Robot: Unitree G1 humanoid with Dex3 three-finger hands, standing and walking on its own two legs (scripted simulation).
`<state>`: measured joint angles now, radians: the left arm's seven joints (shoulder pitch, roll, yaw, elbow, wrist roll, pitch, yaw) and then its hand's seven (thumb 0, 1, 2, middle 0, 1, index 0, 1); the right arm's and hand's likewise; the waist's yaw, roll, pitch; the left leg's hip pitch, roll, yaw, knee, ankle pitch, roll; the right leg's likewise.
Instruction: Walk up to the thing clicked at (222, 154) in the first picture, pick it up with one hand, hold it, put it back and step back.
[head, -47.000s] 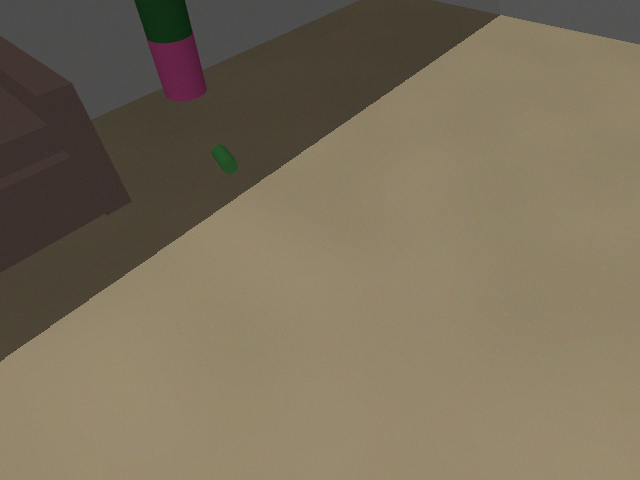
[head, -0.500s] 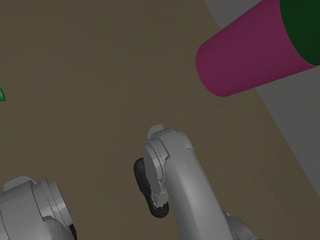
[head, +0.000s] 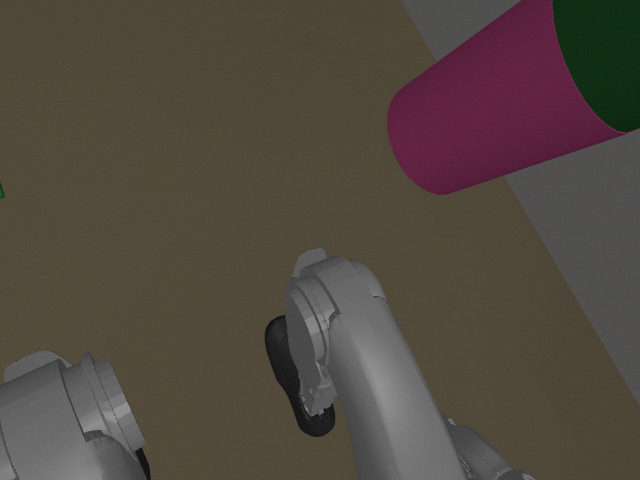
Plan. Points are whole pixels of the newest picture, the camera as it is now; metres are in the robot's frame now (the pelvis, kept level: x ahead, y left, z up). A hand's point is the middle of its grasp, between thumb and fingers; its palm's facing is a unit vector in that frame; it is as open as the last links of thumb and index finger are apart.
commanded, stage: open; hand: left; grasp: from above
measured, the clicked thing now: out of the picture +0.48 +0.32 -0.26
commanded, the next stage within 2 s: withdraw in 0.42 s
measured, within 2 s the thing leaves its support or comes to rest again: rests again in 0.04 s
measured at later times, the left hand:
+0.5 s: hand out of the picture +0.47 +0.33 -0.23, palm faces -0.48 -0.11 -0.87, open 13.0 cm
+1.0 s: hand out of the picture +0.49 +0.36 -0.08, palm faces -0.35 -0.10 -0.93, open 14.1 cm
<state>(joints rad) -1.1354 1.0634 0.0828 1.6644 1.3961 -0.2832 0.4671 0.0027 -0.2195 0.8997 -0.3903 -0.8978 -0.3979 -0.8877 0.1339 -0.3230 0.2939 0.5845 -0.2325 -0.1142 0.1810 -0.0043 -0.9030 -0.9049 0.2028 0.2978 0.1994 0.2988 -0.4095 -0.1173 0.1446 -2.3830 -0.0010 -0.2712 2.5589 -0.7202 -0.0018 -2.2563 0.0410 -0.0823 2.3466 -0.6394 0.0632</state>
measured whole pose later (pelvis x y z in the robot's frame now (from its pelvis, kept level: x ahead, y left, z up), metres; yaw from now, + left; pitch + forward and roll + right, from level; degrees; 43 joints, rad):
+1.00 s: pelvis +0.00 -0.01 +0.04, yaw +5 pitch +36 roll -11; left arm -1.09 0.83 0.03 1.29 1.19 -0.02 0.20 0.00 -0.54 1.04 -0.09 -1.03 -0.08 -1.04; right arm 0.18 -0.28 0.11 0.62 -0.12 0.00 0.21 0.00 -0.91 -0.91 0.20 0.30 0.20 0.30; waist -0.29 0.02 -0.06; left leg -2.33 0.00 -0.17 2.39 -0.70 -0.01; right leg -2.24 -0.01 -0.02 2.25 -0.65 0.06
